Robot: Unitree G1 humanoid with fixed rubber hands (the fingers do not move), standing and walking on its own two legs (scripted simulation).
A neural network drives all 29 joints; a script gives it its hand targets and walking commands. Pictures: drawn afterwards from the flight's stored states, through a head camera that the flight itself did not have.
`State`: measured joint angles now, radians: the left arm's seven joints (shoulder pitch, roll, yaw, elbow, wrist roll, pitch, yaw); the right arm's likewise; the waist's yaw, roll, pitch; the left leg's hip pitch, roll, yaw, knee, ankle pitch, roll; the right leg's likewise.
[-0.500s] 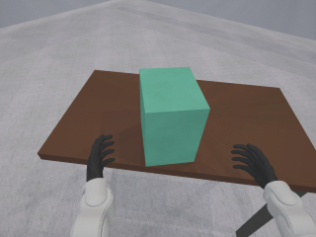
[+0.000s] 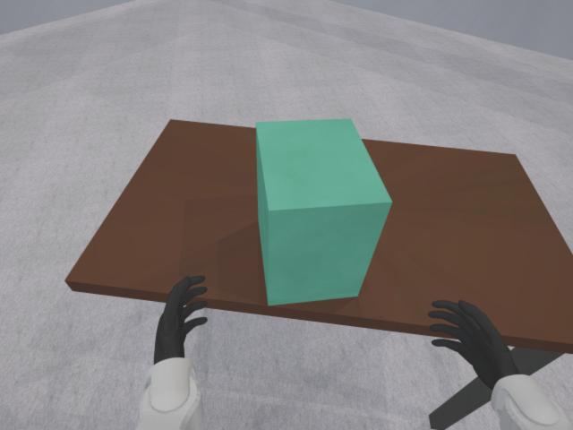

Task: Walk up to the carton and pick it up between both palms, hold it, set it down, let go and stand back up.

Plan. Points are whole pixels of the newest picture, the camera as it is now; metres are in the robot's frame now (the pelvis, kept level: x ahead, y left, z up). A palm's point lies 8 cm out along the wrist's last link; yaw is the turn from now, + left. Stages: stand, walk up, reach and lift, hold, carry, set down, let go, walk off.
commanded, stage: set down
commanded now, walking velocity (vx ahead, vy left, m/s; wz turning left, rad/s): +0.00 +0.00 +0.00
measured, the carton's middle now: (309, 213) +0.46 +0.00 +0.05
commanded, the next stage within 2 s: none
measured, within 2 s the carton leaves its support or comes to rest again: neither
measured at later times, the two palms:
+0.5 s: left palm (170, 368) +0.21 +0.17 +0.00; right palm (480, 376) +0.22 -0.23 +0.01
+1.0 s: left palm (146, 392) +0.19 +0.21 -0.04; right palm (462, 394) +0.20 -0.22 -0.02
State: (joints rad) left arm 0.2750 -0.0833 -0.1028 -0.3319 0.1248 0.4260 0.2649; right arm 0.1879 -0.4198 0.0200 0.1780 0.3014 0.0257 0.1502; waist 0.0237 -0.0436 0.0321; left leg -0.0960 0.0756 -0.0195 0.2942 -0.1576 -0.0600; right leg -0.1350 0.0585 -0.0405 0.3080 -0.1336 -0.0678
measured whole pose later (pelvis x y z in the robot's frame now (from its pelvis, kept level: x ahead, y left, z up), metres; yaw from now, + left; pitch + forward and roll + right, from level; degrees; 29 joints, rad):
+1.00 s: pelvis +0.02 +0.02 +0.00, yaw +0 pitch -1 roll +0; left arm 0.30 0.08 -0.05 0.15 0.12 0.19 0.13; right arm 0.25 -0.33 0.02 0.38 0.29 -0.08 0.12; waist 0.02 -0.04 0.05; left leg -0.09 0.04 -0.01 0.29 -0.18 -0.04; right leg -0.13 0.02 -0.03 0.31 -0.16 -0.04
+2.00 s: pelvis +0.04 +0.03 +0.00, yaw +0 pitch +0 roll +0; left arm 0.23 0.21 -0.01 0.45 0.07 0.10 0.02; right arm 0.24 -0.23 0.02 0.69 0.13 -0.26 0.02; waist 0.02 -0.03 0.05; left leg -0.10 0.04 -0.01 0.31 -0.22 -0.03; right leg -0.13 0.02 -0.03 0.31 -0.18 -0.03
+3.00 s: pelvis +0.03 +0.04 +0.00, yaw +0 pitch -1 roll -1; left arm 0.21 0.35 0.00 0.81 0.07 0.00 0.01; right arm 0.20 -0.31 0.02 0.79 0.07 -0.06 0.01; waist 0.02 -0.02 -0.02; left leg -0.12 0.04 -0.01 0.40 -0.26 -0.02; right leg -0.13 0.02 -0.03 0.35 -0.21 -0.02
